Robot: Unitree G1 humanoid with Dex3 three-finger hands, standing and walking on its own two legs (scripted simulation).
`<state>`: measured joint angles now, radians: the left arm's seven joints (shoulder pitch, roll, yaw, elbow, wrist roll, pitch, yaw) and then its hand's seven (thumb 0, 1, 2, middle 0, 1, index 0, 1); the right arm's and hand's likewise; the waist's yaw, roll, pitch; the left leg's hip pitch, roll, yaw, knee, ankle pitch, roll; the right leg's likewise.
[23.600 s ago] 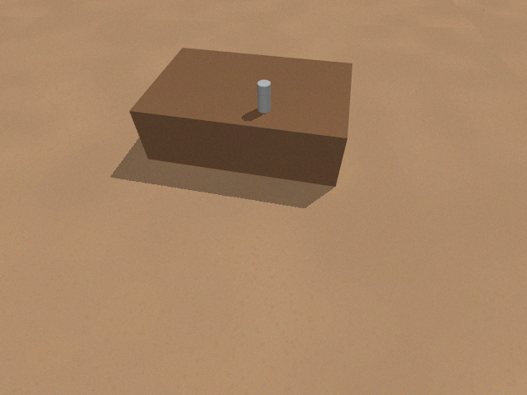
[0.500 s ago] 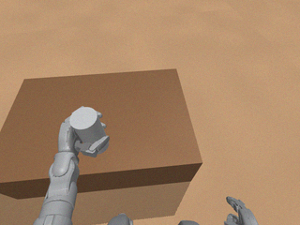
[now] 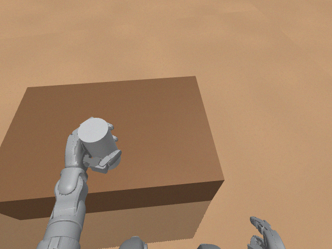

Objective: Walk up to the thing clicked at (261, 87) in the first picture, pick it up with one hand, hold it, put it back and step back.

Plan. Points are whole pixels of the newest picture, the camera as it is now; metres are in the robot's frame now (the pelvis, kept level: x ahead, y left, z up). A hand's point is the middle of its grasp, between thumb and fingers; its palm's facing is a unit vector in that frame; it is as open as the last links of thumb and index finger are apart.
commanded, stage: crouch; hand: left
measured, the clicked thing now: (102, 146) +0.34 +0.17 +0.05
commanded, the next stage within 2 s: lower in 1.36 s
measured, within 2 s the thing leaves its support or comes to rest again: neither
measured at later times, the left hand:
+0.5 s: hand (114, 146) +0.41 +0.17 -0.07, palm faces +0.05 -1.00 +0.00, open 8.9 cm
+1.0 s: hand (122, 144) +0.48 +0.17 -0.17, palm faces +0.07 -1.00 -0.02, open 8.9 cm
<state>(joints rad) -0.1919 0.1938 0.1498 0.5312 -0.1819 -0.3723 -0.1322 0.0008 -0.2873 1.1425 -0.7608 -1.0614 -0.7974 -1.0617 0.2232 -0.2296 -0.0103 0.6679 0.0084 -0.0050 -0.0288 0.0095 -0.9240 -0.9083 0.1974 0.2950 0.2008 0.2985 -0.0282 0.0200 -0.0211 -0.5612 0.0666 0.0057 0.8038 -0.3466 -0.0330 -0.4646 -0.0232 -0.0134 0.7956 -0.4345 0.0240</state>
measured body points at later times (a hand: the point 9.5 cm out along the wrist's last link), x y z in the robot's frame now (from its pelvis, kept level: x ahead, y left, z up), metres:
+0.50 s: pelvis -0.02 +0.00 -0.08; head +0.11 +0.02 +0.35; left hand +0.40 +0.22 -0.07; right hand +0.06 -0.27 -0.19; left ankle +0.03 +0.14 -0.70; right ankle -0.02 -0.13 -0.70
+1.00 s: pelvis -0.05 +0.01 -0.18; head +0.14 +0.03 +0.23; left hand +0.47 +0.23 -0.17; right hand -0.01 -0.25 -0.31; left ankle +0.03 +0.14 -0.70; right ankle -0.02 -0.13 -0.70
